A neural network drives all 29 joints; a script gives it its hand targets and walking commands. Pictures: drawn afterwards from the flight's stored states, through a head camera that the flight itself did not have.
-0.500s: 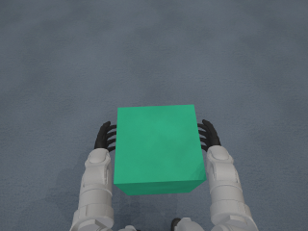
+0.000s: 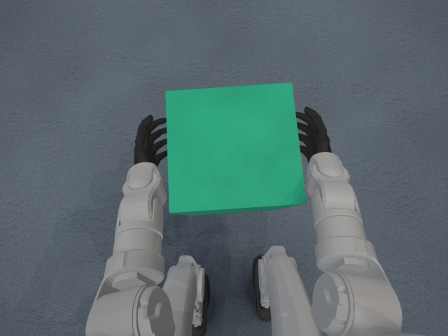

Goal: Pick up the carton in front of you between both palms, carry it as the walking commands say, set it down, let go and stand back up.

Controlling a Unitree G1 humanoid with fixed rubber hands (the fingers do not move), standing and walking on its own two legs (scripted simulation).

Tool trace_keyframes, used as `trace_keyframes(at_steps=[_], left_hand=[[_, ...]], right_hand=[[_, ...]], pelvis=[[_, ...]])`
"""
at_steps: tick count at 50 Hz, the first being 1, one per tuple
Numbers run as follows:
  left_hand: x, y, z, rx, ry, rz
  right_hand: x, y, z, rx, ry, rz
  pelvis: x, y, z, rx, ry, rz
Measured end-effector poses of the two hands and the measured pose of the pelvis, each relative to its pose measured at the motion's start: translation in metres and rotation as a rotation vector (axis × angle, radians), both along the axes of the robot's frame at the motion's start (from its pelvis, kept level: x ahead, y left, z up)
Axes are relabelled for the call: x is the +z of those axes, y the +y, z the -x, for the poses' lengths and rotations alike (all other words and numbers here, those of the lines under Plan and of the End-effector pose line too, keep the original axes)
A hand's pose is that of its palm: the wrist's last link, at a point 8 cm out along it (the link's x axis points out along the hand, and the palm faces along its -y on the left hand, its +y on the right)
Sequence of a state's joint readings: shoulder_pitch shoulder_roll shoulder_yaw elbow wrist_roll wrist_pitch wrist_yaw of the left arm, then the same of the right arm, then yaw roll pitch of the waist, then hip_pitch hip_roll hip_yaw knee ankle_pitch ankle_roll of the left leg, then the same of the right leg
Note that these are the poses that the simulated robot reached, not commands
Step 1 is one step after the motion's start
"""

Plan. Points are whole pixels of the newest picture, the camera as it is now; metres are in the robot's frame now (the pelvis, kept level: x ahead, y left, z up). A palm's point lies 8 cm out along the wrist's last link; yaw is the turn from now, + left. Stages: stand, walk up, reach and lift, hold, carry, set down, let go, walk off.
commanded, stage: set down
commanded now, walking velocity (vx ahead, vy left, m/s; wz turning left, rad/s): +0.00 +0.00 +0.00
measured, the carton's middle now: (231, 161) +0.44 -0.02 -0.14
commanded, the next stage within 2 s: none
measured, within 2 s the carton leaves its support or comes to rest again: rests again in 1.52 s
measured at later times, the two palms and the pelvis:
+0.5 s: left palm (168, 167) +0.46 +0.13 -0.22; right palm (293, 159) +0.47 -0.17 -0.23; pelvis -0.02 -0.01 -0.13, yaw +2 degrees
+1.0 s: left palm (181, 173) +0.49 +0.13 -0.38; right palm (282, 161) +0.51 -0.17 -0.37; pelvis -0.03 +0.00 -0.23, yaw +2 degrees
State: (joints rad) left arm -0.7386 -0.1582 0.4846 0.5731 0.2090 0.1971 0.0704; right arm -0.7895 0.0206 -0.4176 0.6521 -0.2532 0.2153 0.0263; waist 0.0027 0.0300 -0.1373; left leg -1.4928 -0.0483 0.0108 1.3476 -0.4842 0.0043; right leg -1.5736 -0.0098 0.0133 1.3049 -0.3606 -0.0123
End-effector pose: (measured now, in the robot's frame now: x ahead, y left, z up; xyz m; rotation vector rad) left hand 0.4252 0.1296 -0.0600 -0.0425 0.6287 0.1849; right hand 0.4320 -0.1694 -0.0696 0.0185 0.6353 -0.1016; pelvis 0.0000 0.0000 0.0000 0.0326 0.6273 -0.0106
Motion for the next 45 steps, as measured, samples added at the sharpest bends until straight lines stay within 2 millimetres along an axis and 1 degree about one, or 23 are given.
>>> trace_keyframes(at_steps=[6, 13, 23, 34, 45], left_hand=[[-0.037, -0.001, -0.01, 0.005, 0.015, -0.006], [-0.084, 0.002, -0.02, 0.008, 0.027, -0.011], [-0.152, 0.002, -0.035, -0.001, 0.039, -0.01], [-0.222, 0.001, -0.049, -0.007, 0.059, -0.014], [-0.295, 0.003, -0.059, -0.01, 0.086, -0.017]], right_hand=[[-0.037, -0.001, -0.013, 0.007, 0.015, -0.004], [-0.085, 0.002, -0.025, 0.016, 0.028, -0.001], [-0.152, 0.002, -0.038, 0.014, 0.041, 0.009], [-0.22, 0.001, -0.052, 0.024, 0.061, 0.027], [-0.29, 0.003, -0.067, 0.053, 0.087, 0.053]], pelvis=[[-0.034, -0.006, 0.005, 0.0, 0.068, -0.01], [-0.071, -0.011, 0.009, 0.007, 0.132, -0.016], [-0.118, -0.013, 0.014, 0.011, 0.187, -0.017], [-0.165, -0.008, 0.022, 0.011, 0.203, -0.018], [-0.212, -0.003, 0.03, 0.023, 0.157, -0.013]])
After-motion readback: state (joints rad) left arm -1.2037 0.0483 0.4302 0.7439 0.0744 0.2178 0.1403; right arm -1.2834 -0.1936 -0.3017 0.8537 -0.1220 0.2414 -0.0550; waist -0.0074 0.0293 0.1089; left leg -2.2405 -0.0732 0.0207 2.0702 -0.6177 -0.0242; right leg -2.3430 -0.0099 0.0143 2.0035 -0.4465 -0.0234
